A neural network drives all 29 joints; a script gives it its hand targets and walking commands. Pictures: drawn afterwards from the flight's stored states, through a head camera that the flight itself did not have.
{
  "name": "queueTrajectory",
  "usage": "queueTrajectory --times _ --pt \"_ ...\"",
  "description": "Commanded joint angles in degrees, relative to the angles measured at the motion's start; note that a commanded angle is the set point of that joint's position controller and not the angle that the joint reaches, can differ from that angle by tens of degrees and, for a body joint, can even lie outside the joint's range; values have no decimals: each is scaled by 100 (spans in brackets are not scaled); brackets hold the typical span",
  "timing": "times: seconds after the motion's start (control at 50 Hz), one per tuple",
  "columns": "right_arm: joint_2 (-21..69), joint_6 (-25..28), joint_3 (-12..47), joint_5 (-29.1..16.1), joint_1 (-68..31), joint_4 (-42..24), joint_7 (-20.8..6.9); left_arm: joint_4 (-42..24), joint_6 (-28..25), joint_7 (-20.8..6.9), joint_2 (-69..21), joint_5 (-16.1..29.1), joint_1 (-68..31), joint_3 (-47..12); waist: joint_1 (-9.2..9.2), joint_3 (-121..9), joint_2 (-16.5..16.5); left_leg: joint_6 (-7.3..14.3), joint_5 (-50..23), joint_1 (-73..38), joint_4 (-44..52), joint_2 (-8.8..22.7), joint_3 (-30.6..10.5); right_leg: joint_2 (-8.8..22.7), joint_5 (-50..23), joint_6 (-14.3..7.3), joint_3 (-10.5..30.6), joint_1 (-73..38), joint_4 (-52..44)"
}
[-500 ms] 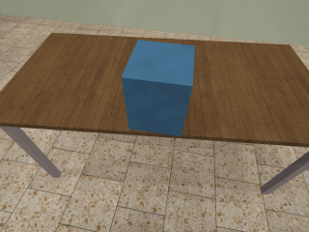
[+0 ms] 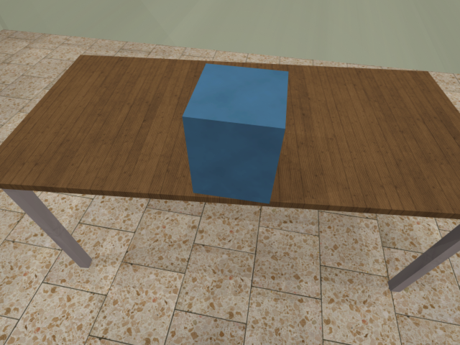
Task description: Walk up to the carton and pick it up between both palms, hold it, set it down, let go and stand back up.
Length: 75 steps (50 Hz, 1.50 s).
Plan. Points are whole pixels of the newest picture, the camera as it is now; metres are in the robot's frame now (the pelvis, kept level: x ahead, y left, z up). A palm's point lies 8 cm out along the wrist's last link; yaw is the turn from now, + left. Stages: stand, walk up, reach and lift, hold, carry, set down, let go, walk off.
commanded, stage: walk up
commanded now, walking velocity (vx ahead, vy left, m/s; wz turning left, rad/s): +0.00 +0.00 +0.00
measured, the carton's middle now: (238, 135) +0.57 -0.01 +0.01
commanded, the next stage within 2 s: stand in 1.86 s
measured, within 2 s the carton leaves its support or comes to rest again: neither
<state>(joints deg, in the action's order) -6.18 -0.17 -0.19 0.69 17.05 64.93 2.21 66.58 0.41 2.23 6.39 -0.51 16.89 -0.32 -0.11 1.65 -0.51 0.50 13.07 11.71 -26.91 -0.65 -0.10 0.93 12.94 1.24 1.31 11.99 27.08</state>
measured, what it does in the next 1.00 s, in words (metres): walks ahead: left foot, then right foot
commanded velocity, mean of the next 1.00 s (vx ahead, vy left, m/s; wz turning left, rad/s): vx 0.23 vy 0.05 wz -0.12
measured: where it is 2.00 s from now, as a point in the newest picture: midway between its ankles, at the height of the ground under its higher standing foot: outside the picture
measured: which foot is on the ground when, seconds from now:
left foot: down 0.00-0.10, up 0.12-0.34, down 0.36-0.80, up 0.82-1.00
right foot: down 0.00-0.34, up 0.36-0.78, down 0.80-1.00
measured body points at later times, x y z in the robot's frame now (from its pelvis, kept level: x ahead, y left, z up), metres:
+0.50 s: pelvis +0.06 +0.08 +0.00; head +0.07 +0.09 +0.45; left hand +0.09 +0.33 -0.16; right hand +0.00 -0.14 -0.15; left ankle +0.04 +0.17 -0.74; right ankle +0.05 -0.06 -0.66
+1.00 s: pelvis +0.20 +0.05 +0.00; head +0.22 +0.05 +0.45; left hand +0.28 +0.27 -0.15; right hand +0.18 -0.17 -0.16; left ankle +0.20 +0.18 -0.68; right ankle +0.21 -0.03 -0.74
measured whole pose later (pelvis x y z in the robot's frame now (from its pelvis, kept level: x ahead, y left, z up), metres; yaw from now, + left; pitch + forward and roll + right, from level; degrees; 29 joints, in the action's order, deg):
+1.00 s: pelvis +0.20 +0.05 +0.00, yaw -6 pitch -1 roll +0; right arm -7.6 0.7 -2.8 0.7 16.3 61.0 1.9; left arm 60.6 -4.6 2.5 8.6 -1.1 11.3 2.7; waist -0.1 3.5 0.4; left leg -2.2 24.7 23.5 -55.8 3.4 1.7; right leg -0.3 13.0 -4.1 -9.2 12.4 26.4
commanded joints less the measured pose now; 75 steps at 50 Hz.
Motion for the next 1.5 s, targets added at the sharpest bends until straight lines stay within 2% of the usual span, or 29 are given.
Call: queueTrajectory --times 0.0,0.04,0.06,0.1,0.12,0.22,0.3,0.34,0.38,0.44,0.5,0.6,0.72,0.76,0.78,0.8,0.82,0.86,0.9,0.96,1.02,1.08,1.16,1.18,1.2,1.26,1.28,1.36,1.48 --pt "-709 51 -125 8 312 -107 43 -133 -73 -10 408 -33 310 41 56 387 -41 150 342 386 789 551 -653 251 -197 -117 263 120 -446" --pt "-1003 53 -371 27 29 -374 37 -313 -19 3 590 65 350 132 -20 447 -56 121 1184 188 626 611 -554 50 914 -271 375 872 -159" --pt "-1490 -120 -528 27 240 -328 -118 -246 16 50 1343 -60 1201 469 314 197 1049 1 3299 1165 -47 231 123 735 3335 -401 1202 301 -357" --pt "-496 -99 -241 73 -418 -810 -265 -336 111 41 1692 -96 1230 642 641 833 -1031 -308 1964 2441 -2260 12 558 2146 4603 -1019 3426 282 -1838" --pt "-537 -12 -272 119 -594 -938 -298 -257 33 29 1464 -130 1383 641 645 774 -1271 -272 1415 2819 -2608 292 80 2230 4026 -1189 3851 41 -2027" --pt "-687 180 -343 16 -232 -954 -364 -692 -75 -29 1106 -166 397 672 129 202 -937 -332 1011 912 -1548 190 503 1181 1959 -661 1469 1069 -1641" --pt "-714 121 -485 -34 1446 -537 -220 -728 -50 -36 1332 -205 167 679 -571 310 -767 -177 921 -1447 -165 -76 1063 768 2949 -535 718 2529 -454" --pt "-1381 217 -567 20 2098 -417 -143 -886 -90 -55 506 -263 -46 518 -788 147 771 -64 2150 -1776 1024 1720 -1135 -89 2493 -231 -154 3153 2489" --pt "-1578 202 -608 156 1440 -529 -68 -1284 -154 -110 304 -181 -274 375 -428 828 1834 441 3904 -389 2563 2703 -3029 409 1650 -279 137 3696 3570" --pt "-949 372 -386 75 624 -689 -116 -775 -210 -334 496 -175 302 480 151 789 871 383 1667 222 2299 1853 -1211 497 488 -155 -70 2729 3716" --pt "-883 605 -290 151 1138 -523 -173 -803 -228 -341 492 -165 221 450 66 556 -96 384 -1308 -544 1870 1861 -789 469 -233 -65 -345 2751 3375" --pt "-763 640 -256 174 1543 -270 -105 -1015 -208 -286 426 -22 -794 298 -160 454 855 369 -3109 -1049 1416 1602 129 305 -249 -24 -662 2156 1972" --pt "-697 497 -231 105 2009 13 -18 -1087 -272 -215 388 -55 -1128 296 -190 419 725 569 -4762 -1250 365 1579 -59 -221 138 -276 -1097 1103 488" --pt "-834 490 -279 17 1512 -82 -52 -772 -351 -160 609 -20 -182 381 214 -197 835 354 -4129 -361 -725 1253 329 -148 -863 -429 -1077 -760 -102" --pt "-608 525 -228 -34 1418 -265 -64 -521 -396 -128 1130 -63 718 534 623 -788 395 126 -2296 703 -1567 1037 255 652 -1504 -603 -247 -2222 74" --pt "-286 508 -205 -12 1532 -341 -41 -336 -439 -134 1497 -131 1432 598 806 -1573 -728 -69 1769 1960 -3392 410 577 2229 -3421 -1177 1523 -3494 -28" --pt "-323 421 -322 -90 1404 -321 21 -232 -406 -84 1657 -78 1728 654 989 -1521 -1442 -189 2235 2528 -4511 178 332 2766 -4613 -1867 2337 -3309 -401" --pt "-169 289 -298 -24 689 -411 25 -414 -518 -40 824 -110 699 388 522 -403 -181 -197 1881 2167 -4365 590 -43 2334 -5808 -1669 1308 -1653 -520" --pt "-174 214 -296 119 782 -458 -96 -539 -476 -45 638 -101 160 307 39 6 -157 -260 1083 1644 -3752 734 -97 1824 -3898 -1255 812 -444 -897" --pt "-23 53 -210 -85 768 -497 -18 -696 -518 -24 509 -86 -400 232 -267 75 -607 -306 1194 803 -2155 341 108 1263 -5969 -1090 -330 18 -674" --pt "-123 -84 -221 -28 856 -362 25 -498 -486 -50 753 -37 -94 224 -253 -161 -791 -187 317 448 -1634 168 342 1138 -4879 -1111 -449 -30 -681" --pt "-417 -151 -285 23 665 -497 -66 -592 -283 -76 982 -66 -475 255 -350 -76 -865 -106 -188 -316 -1000 284 332 1230 -1852 -1042 -140 774 -704" --pt "-871 33 -283 27 317 -643 -66 -512 -101 -92 560 23 -216 166 -114 499 399 62 -1640 -515 381 967 -234 419 775 -279 -343 1094 -215" --pt "-950 75 -234 -52 240 -665 -43 -423 26 -50 216 90 267 81 -91 191 1575 414 -622 272 1121 1514 -988 164 1015 -121 -541 307 -34" --pt "-888 63 -207 -40 -25 -698 -43 -311 114 -39 525 101 253 98 -26 388 1458 563 267 682 1599 1569 -1337 96 1009 -90 -485 -20 383" --pt "-1494 36 -418 -22 -252 -874 127 -535 189 -32 919 15 -103 334 -9 271 984 1327 -5019 -240 689 2183 -1361 -232 2203 59 -421 1228 3033" --pt "-1414 48 -383 -61 -209 -914 126 -556 157 -28 711 35 4 330 97 -119 595 1316 -5500 -199 526 2040 -857 -109 2169 36 -255 1167 3502" --pt "-827 42 -300 47 -614 -902 7 -366 153 -96 541 -71 413 254 129 -817 530 987 61 59 1235 1300 -695 30 1434 24 -162 517 2635" --pt "-1232 -134 -429 -41 -536 -600 -32 -145 177 -5 372 55 1028 112 252 -315 728 774 1642 662 1471 1194 -1010 -230 706 -256 -362 -556 -44"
